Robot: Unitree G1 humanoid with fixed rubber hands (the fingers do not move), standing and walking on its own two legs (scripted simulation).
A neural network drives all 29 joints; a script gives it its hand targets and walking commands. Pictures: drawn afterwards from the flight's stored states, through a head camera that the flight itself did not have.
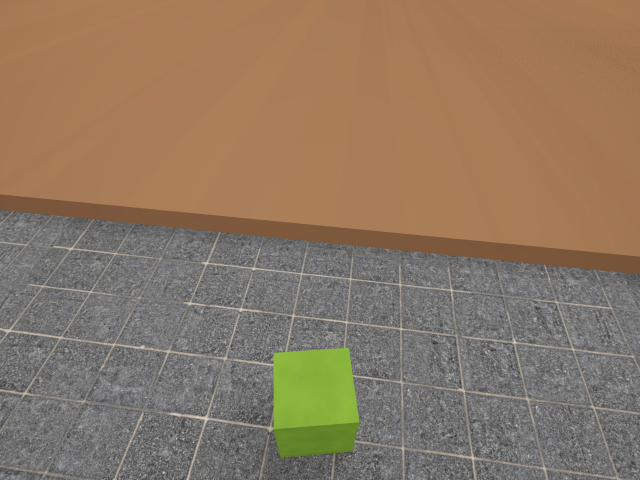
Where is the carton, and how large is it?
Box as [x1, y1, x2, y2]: [274, 348, 358, 457]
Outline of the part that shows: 348,348 274,353 274,432 280,457 352,450 358,425 358,415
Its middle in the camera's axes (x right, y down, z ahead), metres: -0.01 +0.46 +1.11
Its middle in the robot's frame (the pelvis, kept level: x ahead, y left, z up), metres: +0.47 +0.01 -0.65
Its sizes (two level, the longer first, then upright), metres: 0.210 0.200 0.250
